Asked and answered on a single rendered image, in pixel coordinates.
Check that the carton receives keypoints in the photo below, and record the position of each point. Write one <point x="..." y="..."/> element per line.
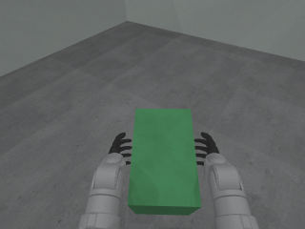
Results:
<point x="163" y="175"/>

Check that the robot right hand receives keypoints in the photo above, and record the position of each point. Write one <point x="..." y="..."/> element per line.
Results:
<point x="210" y="149"/>

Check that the robot left hand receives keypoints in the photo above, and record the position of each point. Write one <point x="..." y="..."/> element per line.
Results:
<point x="115" y="148"/>

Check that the right robot forearm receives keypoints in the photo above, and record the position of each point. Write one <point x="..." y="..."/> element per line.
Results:
<point x="229" y="199"/>

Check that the left robot forearm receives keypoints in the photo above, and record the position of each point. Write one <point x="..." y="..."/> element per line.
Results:
<point x="103" y="204"/>

